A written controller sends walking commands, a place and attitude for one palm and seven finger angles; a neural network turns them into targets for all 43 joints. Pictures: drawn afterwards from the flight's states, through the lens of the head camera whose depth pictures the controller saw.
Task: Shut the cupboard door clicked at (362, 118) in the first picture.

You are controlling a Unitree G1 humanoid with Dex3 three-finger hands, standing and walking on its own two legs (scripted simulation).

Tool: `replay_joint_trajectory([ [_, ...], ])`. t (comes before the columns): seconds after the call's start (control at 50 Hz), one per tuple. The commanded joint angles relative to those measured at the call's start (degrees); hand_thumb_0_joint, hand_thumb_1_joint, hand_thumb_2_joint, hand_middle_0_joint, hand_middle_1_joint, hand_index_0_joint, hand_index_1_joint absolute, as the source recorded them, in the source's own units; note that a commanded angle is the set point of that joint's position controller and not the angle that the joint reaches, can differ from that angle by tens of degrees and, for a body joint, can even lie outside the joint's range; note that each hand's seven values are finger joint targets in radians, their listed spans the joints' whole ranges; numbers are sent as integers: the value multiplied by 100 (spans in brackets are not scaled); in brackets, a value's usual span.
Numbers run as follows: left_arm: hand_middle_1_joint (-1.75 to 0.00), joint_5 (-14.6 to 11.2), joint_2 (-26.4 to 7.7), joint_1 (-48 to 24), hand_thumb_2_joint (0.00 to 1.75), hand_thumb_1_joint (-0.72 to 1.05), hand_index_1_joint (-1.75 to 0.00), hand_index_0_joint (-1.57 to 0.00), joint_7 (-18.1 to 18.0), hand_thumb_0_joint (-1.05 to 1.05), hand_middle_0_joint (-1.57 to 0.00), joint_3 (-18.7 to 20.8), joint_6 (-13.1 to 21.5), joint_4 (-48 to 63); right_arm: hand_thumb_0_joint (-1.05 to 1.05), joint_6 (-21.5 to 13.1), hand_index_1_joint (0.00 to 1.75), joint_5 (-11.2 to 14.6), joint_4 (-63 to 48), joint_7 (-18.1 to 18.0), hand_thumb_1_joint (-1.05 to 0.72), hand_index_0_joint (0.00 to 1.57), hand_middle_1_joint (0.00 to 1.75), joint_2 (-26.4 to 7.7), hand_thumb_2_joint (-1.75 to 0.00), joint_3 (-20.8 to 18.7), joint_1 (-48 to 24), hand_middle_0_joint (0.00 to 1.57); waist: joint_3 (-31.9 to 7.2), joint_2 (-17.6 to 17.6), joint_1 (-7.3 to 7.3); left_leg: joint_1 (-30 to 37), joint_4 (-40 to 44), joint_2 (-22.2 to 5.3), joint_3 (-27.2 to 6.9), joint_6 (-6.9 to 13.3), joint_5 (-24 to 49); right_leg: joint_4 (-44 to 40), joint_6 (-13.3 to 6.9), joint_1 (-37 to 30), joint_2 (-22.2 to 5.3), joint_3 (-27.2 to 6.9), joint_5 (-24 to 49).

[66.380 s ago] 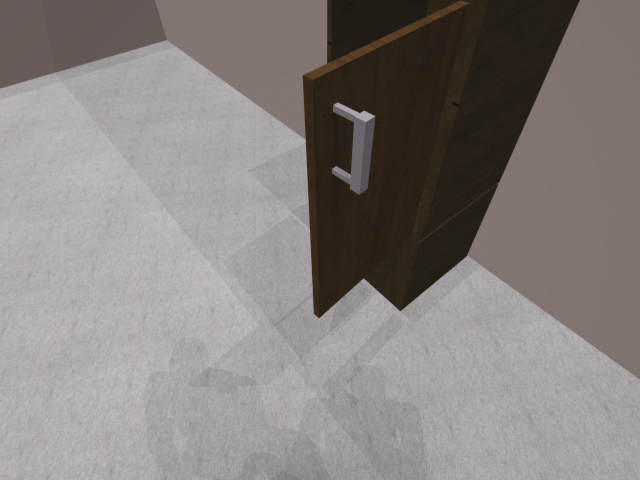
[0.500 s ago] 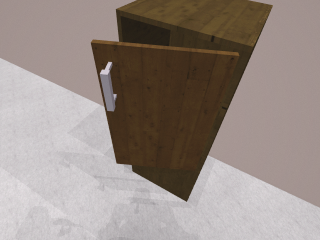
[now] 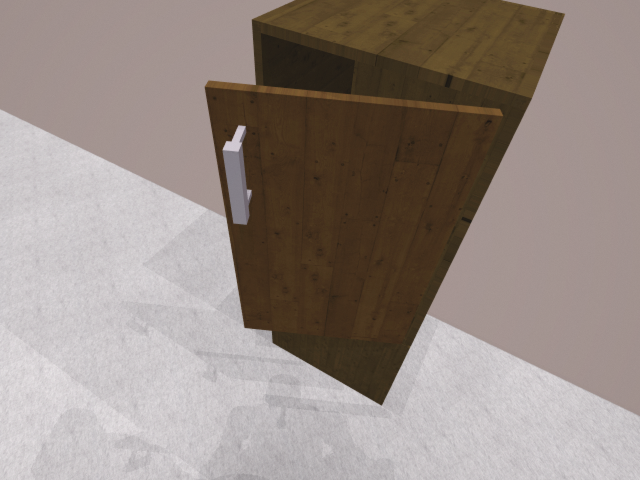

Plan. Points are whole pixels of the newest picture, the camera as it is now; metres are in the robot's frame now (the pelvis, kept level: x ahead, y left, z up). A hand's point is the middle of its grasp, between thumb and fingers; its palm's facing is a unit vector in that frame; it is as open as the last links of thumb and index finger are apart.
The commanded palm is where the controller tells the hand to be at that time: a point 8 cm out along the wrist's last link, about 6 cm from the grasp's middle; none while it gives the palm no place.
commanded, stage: look again from close up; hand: left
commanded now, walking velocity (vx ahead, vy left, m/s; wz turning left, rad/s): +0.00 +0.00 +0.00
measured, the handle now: (240, 176) +0.47 +0.16 +0.13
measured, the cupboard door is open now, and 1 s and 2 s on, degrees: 25 25 25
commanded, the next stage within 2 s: raise the hand and make a fist in 0.36 s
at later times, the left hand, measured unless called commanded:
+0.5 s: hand out of the picture +0.03 +0.18 -0.17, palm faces +0.07 -0.98 -0.20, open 7.4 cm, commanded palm +0.10 +0.23 -0.07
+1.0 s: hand (174, 474) +0.13 +0.17 -0.01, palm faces +0.16 -0.99 -0.05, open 5.6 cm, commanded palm +0.13 +0.21 +0.00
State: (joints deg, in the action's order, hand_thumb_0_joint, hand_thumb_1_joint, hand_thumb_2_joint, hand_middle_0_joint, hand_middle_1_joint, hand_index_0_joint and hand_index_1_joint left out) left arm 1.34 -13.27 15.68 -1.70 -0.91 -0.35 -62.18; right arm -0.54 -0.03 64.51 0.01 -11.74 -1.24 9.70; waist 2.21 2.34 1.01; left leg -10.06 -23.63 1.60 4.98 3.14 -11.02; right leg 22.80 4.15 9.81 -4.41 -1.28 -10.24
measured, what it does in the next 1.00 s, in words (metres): lowers itself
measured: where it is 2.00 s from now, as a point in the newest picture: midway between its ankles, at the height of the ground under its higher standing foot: outside the picture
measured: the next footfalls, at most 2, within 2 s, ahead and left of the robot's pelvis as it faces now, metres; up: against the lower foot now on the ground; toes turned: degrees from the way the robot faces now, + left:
none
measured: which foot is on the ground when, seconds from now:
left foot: down 0.00-1.00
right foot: down 0.00-1.00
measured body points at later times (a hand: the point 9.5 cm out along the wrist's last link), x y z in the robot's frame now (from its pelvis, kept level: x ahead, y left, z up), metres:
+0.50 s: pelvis +0.01 -0.01 +0.00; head +0.01 +0.00 +0.45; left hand +0.03 +0.23 -0.16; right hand +0.04 -0.25 -0.15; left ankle +0.03 +0.08 -0.74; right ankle +0.03 -0.17 -0.74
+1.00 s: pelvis +0.00 -0.06 -0.08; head +0.03 -0.04 +0.37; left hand +0.12 +0.22 -0.01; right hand +0.24 -0.29 -0.10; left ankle +0.03 +0.08 -0.74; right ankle +0.03 -0.17 -0.74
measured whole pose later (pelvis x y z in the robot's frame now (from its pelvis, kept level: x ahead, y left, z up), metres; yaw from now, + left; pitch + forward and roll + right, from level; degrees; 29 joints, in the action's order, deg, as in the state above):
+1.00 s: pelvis +0.00 -0.06 -0.08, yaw +5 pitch +8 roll -2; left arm -19.9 -14.2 32.9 21.2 13.1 29.6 3.4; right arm -19.3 1.9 31.2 -3.7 -17.5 -3.1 12.1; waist -5.2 0.3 4.2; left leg -42.7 -62.9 -2.5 -3.9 -1.8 -28.1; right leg 60.5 -1.2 39.0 -1.2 6.5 -29.2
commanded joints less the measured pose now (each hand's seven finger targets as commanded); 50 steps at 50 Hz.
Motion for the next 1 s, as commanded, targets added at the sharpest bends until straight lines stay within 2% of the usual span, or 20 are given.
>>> replay_joint_trajectory([
  [0.0, -30, -3, -674, 213, 90, 90, -30, -20, -41, 0, -20, 121, 123, 210, 0, -92, 30, -15, -277, -43, -90, 20, 30, -883, -90, -174, 26, 20, 64, -273, -63, -35, 820, -805, -857, -165, -355, -349, -342, 222, -205, -195, 69],
  [0.42, -30, -21, -362, 317, 90, 90, -30, -20, -76, 0, -20, 108, 112, 110, 0, -77, 30, -17, -104, -81, -90, 20, 30, -532, -90, -113, 321, 20, 96, -155, -85, 43, 692, -781, -693, -219, 50, -354, -331, 246, -184, -270, 205],
  [0.44, -30, 63, -330, 508, 90, 90, -30, -20, -285, 0, -20, 54, 192, -49, 0, -165, 30, 2, -499, -70, -90, 20, 30, -663, -90, -17, 329, 20, 45, -530, -88, -93, -290, -987, -466, -318, 1413, 29, -397, 281, -302, -201, 899],
  [0.46, -30, -637, -3947, -4561, 90, 90, -30, -20, -226, 0, -20, 2808, 1678, 9321, 0, -1120, 30, 32, -2307, -653, -90, 20, 30, -1768, -90, -223, 847, 20, -2089, -206, -1021, 1280, -239, -672, -929, -340, 1566, 1039, -446, -156, 319, 336, 943],
  [0.48, -32, -820, -926, -533, 90, 90, -32, -22, -200, 0, -22, 447, 1218, 7590, 0, -1543, 30, 430, -2341, -690, -90, 20, 30, -856, -90, 132, 200, 20, -2618, -2201, -160, 1821, -263, -493, -647, -463, 1902, 1323, -519, 561, 560, 673, -230],
  [0.5, -34, -1093, -1005, -358, 90, 90, -34, -24, -461, 0, -24, 835, 892, 7424, 0, -1757, 30, 324, -2109, -697, -90, 20, 30, -1001, -90, 138, 122, 20, -2280, -1862, -69, 1185, 172, -565, -698, -703, 1568, 1175, -549, 469, 595, 710, -561],
  [0.52, -36, -1087, 707, 1059, 90, 90, -36, -25, -374, 0, -25, -186, 330, 6057, 0, -1876, 30, 335, -2030, -493, -90, 20, 30, -571, -90, 125, 69, 20, -1049, -1490, -168, 259, 466, -543, -860, -648, 251, 1139, -475, 909, 445, 730, -803],
  [0.54, -38, -1189, -54, -176, 90, 90, -38, -27, -423, 0, -27, 272, 556, 7050, 0, -1985, 30, 369, -2375, -386, -90, 20, 30, -955, -90, -34, 172, 20, -320, -1365, -302, -520, 357, -456, -967, -519, -1213, 877, -495, 918, 353, 637, -630],
  [0.56, -40, -1121, -115, 4, 90, 90, -40, -29, -313, 0, -29, 446, 816, 6857, 0, -2089, 30, 312, -2619, -369, -90, 20, 30, -897, -90, -43, 31, 20, 148, -1197, -324, -915, 167, -296, -958, -451, -1552, 646, -519, 1085, 337, 641, -716],
  [0.58, -42, -1079, -231, 197, 90, 90, -42, -31, -185, 0, -31, 671, 1109, 6273, 0, -2130, 30, 252, -2679, -337, -90, 20, 30, -913, -90, -70, 41, 20, 598, -522, -371, -1367, -118, -177, -914, -417, -1634, 612, -509, 1461, 341, 648, -1052],
  [0.6, -44, -1132, -295, 1045, 90, 90, -44, -33, 56, 0, -33, 1015, 1375, 5484, 0, -2105, 30, 265, -2809, -275, -90, 20, 30, -919, -90, -176, 65, 20, 749, 134, -186, -1705, -383, -114, -841, -444, -1560, 662, -519, 1697, 388, 707, -1411],
  [0.62, -46, -1248, 1, 1559, 90, 90, -46, -35, 388, 0, -35, 958, 1767, 5014, 0, -2070, 30, 229, -2996, -208, -90, 20, 30, -833, -90, -189, 52, 20, 770, 1015, -55, -2074, -699, -72, -762, -468, -1472, 918, -518, 1989, 451, 818, -1772],
  [0.66, -50, -1562, -103, 2190, 90, 90, -50, -38, 1218, 0, -38, 1337, 2614, 4440, 0, -1982, 30, 162, -3264, -134, -90, 20, 30, -858, -90, -323, -40, 20, 418, 1678, 186, -2645, -1456, 1, -473, -509, -1292, 1309, -557, 2363, 448, 658, -2250],
  [0.68, -52, -1688, -254, 2135, 90, 90, -52, -40, 1677, 0, -40, 1452, 2984, 4427, 0, -1949, 30, 149, -3439, -99, -90, 20, 30, -924, -90, -380, -99, 20, 192, 1682, 212, -2824, -1750, 23, -398, -516, -1255, 1476, -577, 2383, 400, 499, -2296],
  [0.74, -58, -1922, -1058, 1923, 90, 90, -58, -46, 2727, 0, -46, 2090, 3237, 4720, 0, -1907, 30, 279, -4086, -25, -90, 20, 30, -1048, -90, -448, -299, 20, -645, 545, 365, -3022, -2284, 143, -241, -419, -1229, 1773, -627, 2143, 237, -54, -2118],
  [0.78, -62, -2219, -1186, 1489, 90, 90, -62, -49, 2910, 0, -49, 2219, 3091, 5819, 0, -1913, 30, 307, -4428, -104, -90, 20, 30, -1006, -90, -384, -367, 20, -1295, -333, 390, -2853, -2433, 160, -197, -325, -1253, 1854, -590, 2104, 223, -210, -2326],
  [0.82, -66, -2452, -1291, 979, 90, 90, -66, -53, 2810, 0, -53, 2277, 3179, 7043, 0, -1993, 30, 265, -4579, -184, -90, 20, 30, -929, -90, -334, -249, 20, -1755, -898, 310, -2730, -2655, 88, -307, -282, -1262, 1941, -547, 2180, 248, -404, -2535],
  [0.86, -70, -2462, -1240, 325, 90, 90, -70, -57, 2551, 0, -57, 2106, 3486, 8411, 0, -2102, 30, 202, -4461, -239, -90, 20, 30, -851, -90, -304, -66, 20, -2034, -1261, 69, -2451, -2907, -10, -450, -214, -977, 2140, -551, 2405, 329, -379, -2067],
  [0.92, -76, -2247, -1012, -208, 90, 90, -76, -62, 2269, 0, -62, 1535, 3752, 8930, 0, -2170, 30, 137, -4046, -371, -90, 20, 30, -908, -90, -247, 113, 20, -1584, -1149, -340, -2497, -3187, -141, -630, -136, -867, 2455, -570, 2997, 475, -185, -1581],
  [0.98, -82, -2132, -911, -98, 90, 90, -82, -68, 2378, 0, -68, 1272, 3472, 8300, 0, -2153, 30, 226, -3862, -482, -90, 20, 30, -989, -90, -231, 201, 20, -1122, -686, -539, -2744, -3249, -201, -694, -124, -943, 2377, -515, 3084, 531, -110, -1502],
])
